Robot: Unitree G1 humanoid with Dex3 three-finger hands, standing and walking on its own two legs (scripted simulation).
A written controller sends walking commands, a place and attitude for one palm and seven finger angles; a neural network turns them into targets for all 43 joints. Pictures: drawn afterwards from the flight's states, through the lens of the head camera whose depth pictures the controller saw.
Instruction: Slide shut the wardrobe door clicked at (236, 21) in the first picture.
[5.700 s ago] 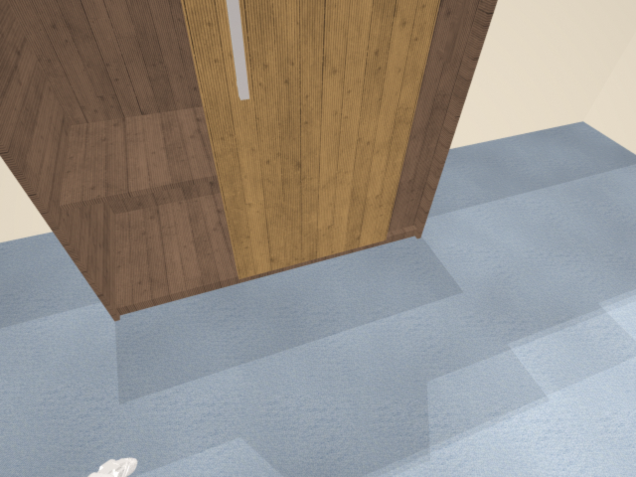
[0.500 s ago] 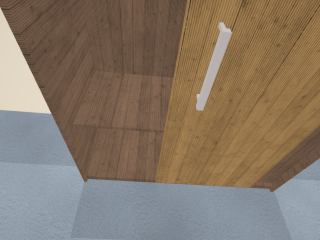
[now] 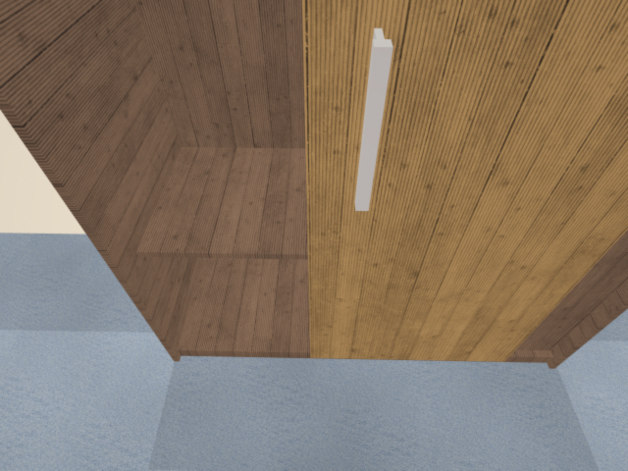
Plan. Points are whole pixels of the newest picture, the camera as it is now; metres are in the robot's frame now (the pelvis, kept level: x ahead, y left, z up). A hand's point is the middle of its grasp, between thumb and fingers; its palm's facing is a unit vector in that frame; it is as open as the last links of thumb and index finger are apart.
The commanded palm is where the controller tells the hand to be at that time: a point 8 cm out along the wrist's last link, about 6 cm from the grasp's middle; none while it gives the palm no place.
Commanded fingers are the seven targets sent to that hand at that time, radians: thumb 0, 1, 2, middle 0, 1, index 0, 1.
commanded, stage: come to a stop and stand still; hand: right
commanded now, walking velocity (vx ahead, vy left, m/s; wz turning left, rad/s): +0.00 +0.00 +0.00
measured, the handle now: (369, 131) +0.54 -0.05 +0.16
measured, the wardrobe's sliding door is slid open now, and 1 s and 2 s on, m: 0.44 0.44 0.44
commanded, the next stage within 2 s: look again from close up in 0.08 s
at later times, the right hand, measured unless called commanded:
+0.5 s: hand out of the picture -0.04 -0.17 -0.18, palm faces +0.00 +0.98 -0.21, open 7.4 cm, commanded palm none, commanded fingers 0.00 -0.90 -0.90 0.20 0.30 0.20 0.30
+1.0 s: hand out of the picture -0.09 -0.13 -0.18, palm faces +0.04 +0.99 -0.15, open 7.4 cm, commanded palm none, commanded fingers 0.00 -0.90 -0.90 0.20 0.30 0.20 0.30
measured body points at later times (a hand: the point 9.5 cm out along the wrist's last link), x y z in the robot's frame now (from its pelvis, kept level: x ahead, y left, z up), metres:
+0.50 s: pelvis -0.05 +0.01 -0.01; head -0.05 +0.01 +0.44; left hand -0.05 +0.23 -0.17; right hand -0.04 -0.22 -0.16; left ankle -0.07 +0.15 -0.74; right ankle -0.01 -0.09 -0.74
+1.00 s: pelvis -0.06 +0.03 +0.00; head -0.06 +0.02 +0.45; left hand -0.06 +0.25 -0.16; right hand -0.10 -0.18 -0.17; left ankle -0.07 +0.15 -0.74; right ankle -0.01 -0.09 -0.74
